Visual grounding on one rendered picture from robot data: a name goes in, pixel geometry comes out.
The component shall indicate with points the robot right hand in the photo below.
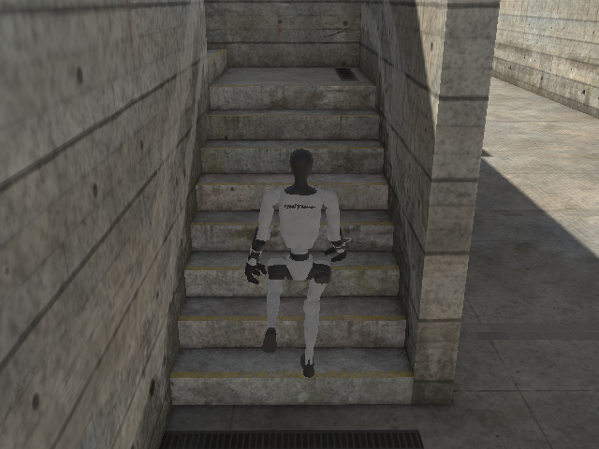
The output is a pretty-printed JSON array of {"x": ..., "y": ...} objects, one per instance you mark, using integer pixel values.
[{"x": 339, "y": 257}]

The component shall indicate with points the robot left upper arm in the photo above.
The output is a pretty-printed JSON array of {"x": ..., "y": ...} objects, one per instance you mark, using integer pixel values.
[{"x": 266, "y": 211}]

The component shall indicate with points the robot head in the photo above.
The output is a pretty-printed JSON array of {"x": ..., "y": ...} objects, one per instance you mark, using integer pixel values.
[{"x": 301, "y": 162}]

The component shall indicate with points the robot right upper arm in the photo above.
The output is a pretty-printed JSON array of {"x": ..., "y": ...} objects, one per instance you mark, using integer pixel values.
[{"x": 330, "y": 200}]

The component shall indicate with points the right robot forearm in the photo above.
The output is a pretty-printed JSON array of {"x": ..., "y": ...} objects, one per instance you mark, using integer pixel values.
[{"x": 339, "y": 245}]

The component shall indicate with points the right robot foot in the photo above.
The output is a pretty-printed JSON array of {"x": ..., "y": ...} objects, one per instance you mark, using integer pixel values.
[{"x": 308, "y": 370}]

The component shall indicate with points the left robot forearm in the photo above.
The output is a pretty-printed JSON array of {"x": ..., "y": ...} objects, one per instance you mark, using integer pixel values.
[{"x": 255, "y": 250}]

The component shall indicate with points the robot left hand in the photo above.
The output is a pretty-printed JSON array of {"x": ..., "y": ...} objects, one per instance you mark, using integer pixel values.
[{"x": 252, "y": 269}]

